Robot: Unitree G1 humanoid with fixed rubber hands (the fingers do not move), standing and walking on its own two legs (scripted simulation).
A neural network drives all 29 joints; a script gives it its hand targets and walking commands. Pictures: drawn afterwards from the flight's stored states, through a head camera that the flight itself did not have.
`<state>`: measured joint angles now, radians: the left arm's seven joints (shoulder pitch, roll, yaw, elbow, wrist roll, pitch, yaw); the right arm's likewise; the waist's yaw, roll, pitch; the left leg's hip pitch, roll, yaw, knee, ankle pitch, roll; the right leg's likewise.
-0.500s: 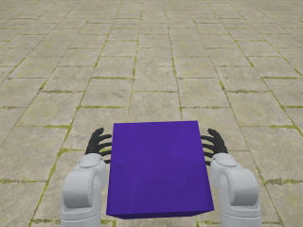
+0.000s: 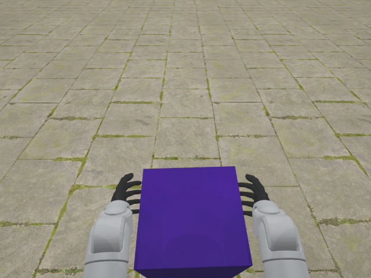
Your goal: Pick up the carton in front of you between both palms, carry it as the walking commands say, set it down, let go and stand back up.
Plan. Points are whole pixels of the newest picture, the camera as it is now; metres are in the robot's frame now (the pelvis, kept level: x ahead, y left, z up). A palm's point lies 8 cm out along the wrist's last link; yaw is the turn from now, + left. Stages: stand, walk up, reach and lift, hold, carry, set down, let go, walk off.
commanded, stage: carry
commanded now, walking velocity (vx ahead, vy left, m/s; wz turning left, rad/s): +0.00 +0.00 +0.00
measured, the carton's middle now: (190, 227) +0.28 +0.00 -0.06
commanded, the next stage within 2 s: hold in 0.92 s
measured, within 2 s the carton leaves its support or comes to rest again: neither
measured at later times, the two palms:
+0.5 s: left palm (123, 218) +0.26 +0.14 +0.04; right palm (266, 218) +0.25 -0.16 +0.04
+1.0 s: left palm (127, 223) +0.25 +0.13 +0.04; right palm (273, 224) +0.24 -0.17 +0.04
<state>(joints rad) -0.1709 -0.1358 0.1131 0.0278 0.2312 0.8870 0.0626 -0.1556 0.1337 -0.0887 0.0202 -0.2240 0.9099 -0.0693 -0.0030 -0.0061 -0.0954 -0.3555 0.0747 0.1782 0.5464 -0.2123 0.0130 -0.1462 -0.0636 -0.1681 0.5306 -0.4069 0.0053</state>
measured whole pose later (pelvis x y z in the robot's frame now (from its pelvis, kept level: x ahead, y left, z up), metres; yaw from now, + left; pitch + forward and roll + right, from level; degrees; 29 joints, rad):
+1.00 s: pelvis -0.04 -0.01 +0.01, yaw -3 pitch -3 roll +1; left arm -0.18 -0.14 0.16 0.12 0.24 0.71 0.03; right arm -0.20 0.14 -0.14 0.20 -0.25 0.70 -0.04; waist 0.02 -0.02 0.01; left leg -0.27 0.05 0.04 0.43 -0.09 -0.01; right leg -0.12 -0.02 -0.09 0.50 -0.33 -0.03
